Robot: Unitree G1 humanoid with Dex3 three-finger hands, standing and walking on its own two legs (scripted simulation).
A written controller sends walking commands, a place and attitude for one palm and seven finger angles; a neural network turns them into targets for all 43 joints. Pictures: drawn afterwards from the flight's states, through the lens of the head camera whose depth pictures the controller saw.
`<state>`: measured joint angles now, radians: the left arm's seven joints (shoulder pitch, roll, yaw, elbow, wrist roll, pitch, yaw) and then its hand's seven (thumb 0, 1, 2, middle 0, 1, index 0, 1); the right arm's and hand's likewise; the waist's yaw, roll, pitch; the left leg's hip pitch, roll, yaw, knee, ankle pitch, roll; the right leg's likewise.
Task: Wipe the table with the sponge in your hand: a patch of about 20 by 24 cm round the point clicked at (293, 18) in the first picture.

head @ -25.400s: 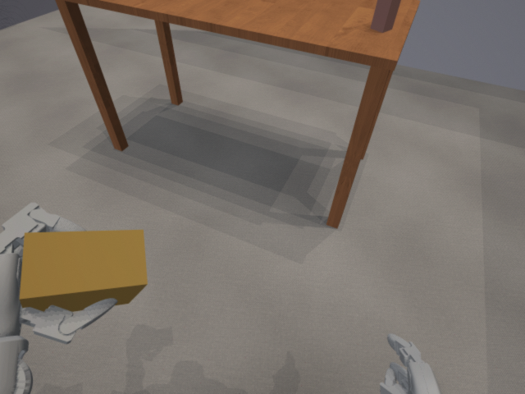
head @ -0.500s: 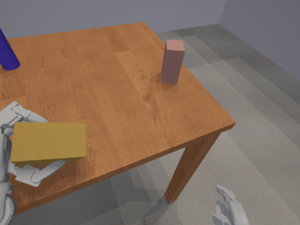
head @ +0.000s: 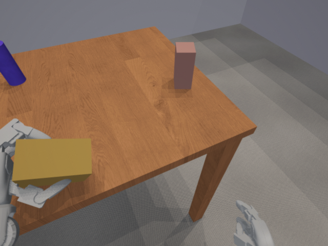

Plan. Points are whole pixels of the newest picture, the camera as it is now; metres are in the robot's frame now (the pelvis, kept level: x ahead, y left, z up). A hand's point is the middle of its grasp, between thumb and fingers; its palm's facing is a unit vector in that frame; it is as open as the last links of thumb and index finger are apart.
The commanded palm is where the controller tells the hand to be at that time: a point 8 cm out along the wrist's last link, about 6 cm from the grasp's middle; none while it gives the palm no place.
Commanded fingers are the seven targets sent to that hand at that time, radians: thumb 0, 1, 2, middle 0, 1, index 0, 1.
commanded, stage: come to a stop and stand still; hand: left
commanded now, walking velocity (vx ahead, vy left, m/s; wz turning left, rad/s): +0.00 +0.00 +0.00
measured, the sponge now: (65, 163) +0.23 +0.21 +0.14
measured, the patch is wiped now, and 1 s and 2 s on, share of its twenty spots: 0.00 0.00 0.00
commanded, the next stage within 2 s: look again from close up in 0.50 s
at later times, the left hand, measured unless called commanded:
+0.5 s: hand (43, 158) +0.23 +0.24 +0.17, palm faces +0.39 -0.86 -0.32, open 10.3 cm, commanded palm +0.17 +0.27 +0.18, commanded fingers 0.00 0.10 1.30 -1.20 -1.60 -1.20 -1.60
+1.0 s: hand (34, 159) +0.22 +0.25 +0.17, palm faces +0.40 -0.85 -0.34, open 10.3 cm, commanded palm +0.16 +0.28 +0.18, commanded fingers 0.00 0.10 1.30 -1.20 -1.60 -1.20 -1.60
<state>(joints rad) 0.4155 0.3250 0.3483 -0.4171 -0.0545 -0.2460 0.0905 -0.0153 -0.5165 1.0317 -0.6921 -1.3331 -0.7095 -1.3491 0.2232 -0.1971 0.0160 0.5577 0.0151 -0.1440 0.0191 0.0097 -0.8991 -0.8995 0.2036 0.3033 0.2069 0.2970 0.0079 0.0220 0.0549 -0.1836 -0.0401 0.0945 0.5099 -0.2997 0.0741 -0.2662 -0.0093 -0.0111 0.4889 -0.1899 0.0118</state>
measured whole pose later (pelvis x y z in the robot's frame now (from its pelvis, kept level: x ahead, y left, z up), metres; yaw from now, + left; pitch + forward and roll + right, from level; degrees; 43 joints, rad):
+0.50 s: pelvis +0.01 -0.01 +0.00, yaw +0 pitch -2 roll -1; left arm 0.39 0.34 0.35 -0.44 -0.05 -0.23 0.10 -0.02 -0.52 1.03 -0.70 -1.32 -0.72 -1.34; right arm 0.20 -0.21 0.01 0.57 0.00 -0.14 -0.02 0.01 -0.90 -0.90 0.20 0.30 0.21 0.30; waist 0.02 -0.03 0.06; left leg -0.16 -0.01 0.08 0.48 -0.29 0.06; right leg -0.22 0.02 -0.03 0.41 -0.16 -0.01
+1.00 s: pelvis +0.01 +0.00 +0.00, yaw +1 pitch -2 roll -1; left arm 0.41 0.36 0.36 -0.49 -0.05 -0.21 0.11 -0.01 -0.52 1.03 -0.70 -1.32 -0.72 -1.34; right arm 0.21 -0.18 0.02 0.57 0.01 -0.11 -0.02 0.01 -0.90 -0.90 0.20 0.30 0.21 0.30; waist 0.02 -0.03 0.08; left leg -0.15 -0.03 0.07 0.48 -0.29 0.07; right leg -0.21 0.00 -0.03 0.43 -0.17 0.01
